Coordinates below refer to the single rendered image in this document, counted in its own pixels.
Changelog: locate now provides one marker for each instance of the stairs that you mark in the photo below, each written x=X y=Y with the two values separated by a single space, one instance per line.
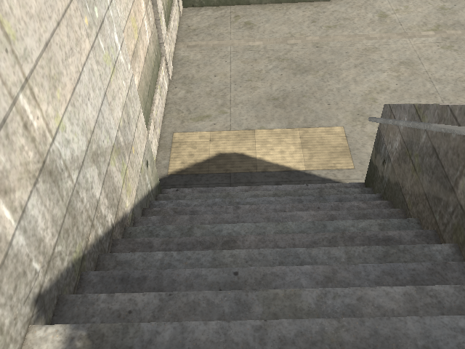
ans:
x=313 y=266

